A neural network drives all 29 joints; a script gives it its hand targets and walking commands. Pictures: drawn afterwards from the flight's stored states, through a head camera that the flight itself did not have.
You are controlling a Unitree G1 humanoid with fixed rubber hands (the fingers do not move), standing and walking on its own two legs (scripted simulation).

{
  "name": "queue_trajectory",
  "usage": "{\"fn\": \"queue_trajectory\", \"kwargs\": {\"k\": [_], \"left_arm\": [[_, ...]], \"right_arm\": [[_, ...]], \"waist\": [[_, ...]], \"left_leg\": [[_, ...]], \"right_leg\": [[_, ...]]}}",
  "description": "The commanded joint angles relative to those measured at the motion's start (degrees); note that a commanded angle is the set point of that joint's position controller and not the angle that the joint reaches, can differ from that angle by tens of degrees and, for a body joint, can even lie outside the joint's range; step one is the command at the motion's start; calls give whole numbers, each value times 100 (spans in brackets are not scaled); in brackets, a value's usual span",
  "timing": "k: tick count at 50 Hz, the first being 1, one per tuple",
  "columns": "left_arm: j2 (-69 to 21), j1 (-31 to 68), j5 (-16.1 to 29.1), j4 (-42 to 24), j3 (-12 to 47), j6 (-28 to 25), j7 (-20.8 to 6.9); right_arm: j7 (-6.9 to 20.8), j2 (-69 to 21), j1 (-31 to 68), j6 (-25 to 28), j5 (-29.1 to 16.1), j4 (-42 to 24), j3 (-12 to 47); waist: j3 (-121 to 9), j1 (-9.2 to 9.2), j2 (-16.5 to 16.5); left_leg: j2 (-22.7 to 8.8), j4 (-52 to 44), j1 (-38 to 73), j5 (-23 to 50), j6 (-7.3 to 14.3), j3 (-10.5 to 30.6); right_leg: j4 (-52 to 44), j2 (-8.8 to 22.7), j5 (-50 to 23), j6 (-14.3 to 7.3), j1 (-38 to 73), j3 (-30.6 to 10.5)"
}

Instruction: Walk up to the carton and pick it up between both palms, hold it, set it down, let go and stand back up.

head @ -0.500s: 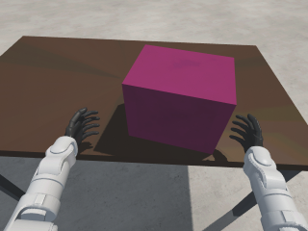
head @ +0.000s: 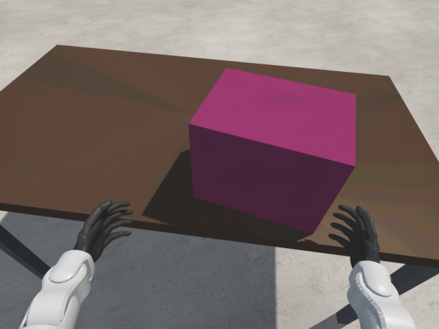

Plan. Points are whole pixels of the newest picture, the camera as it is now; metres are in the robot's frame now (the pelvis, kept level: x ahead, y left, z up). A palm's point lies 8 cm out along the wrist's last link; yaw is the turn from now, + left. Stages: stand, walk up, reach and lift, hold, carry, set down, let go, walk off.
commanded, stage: set down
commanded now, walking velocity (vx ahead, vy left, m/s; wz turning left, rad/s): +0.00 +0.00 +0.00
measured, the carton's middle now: (268, 149) +0.48 -0.07 +0.05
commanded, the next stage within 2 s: let go in 1.66 s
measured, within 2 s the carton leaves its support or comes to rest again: neither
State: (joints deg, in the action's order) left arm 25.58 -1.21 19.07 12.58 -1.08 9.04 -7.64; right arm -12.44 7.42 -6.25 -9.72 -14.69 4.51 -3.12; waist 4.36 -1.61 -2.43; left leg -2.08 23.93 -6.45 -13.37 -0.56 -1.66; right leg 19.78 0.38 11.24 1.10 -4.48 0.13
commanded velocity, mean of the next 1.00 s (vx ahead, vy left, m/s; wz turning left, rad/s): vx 0.00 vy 0.00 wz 0.00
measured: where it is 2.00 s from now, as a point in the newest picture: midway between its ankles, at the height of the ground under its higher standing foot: outside the picture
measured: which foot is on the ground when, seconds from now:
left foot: down 0.00-1.00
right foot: down 0.00-1.00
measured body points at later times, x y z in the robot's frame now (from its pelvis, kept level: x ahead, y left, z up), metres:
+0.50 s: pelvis +0.01 +0.00 +0.00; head +0.02 +0.01 +0.45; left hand +0.21 +0.25 +0.00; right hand +0.22 -0.23 +0.00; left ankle +0.00 +0.12 -0.74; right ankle +0.00 -0.14 -0.74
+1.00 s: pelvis +0.01 -0.02 +0.00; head +0.02 -0.02 +0.45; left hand +0.18 +0.22 -0.06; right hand +0.18 -0.23 -0.07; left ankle +0.00 +0.12 -0.74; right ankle +0.00 -0.14 -0.74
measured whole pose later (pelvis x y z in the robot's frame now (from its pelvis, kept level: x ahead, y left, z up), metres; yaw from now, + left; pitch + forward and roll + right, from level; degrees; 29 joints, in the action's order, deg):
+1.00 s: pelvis +0.01 -0.02 +0.00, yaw -1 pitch -4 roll +0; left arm 15.4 -14.8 6.2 22.5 -0.1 4.7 -4.1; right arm -3.5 7.8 -15.2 5.7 -3.8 28.3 -0.7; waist 4.5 -2.1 -0.1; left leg -3.2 20.4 -3.5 -12.8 -2.2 -2.1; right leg 20.3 -0.8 12.6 -0.4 -3.7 -0.2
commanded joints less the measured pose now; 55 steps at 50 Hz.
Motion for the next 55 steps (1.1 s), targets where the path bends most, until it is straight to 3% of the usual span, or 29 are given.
{"fn": "queue_trajectory", "kwargs": {"k": [1, 14, 24, 33, 46, 55], "left_arm": [[1227, 989, 106, -1658, -519, -511, 90], [722, -289, -140, -1930, -461, -354, 217], [388, -637, -441, -1556, -364, -459, 353], [253, -710, -770, -802, -329, -663, 384], [-102, -900, -1324, 130, -308, -691, 377], [-368, -765, -1569, 537, -221, -547, 500]], "right_arm": [[56, 708, 692, 339, 117, -1670, -398], [358, 820, -200, 255, 230, -1571, -503], [666, 835, -446, 462, 495, -1148, -492], [790, 674, -555, 872, 747, -234, -217], [868, 632, -512, 1902, 1135, 1448, 23], [1009, 717, -286, 2192, 1444, 2255, -52]], "waist": [[-1353, 24, 802], [-913, -63, 722], [-741, -99, 489], [-769, -125, 439], [-756, -38, 301], [-468, 20, 242]], "left_leg": [[98, -315, 352, 1734, -242, 19], [36, -463, 567, 2100, -302, 114], [69, -591, 495, 1828, -213, 11], [175, -541, 552, 1749, -143, -160], [261, -325, 771, 2078, -163, -328], [212, -367, 769, 1665, -173, -357]], "right_leg": [[-228, -83, -923, -258, 258, -196], [-459, -171, -762, -323, 165, -193], [-534, -178, -594, -292, 89, -186], [-480, -94, -762, -189, -27, -209], [-335, -130, -1322, -58, -118, -38], [-356, -154, -858, -119, -354, 76]]}}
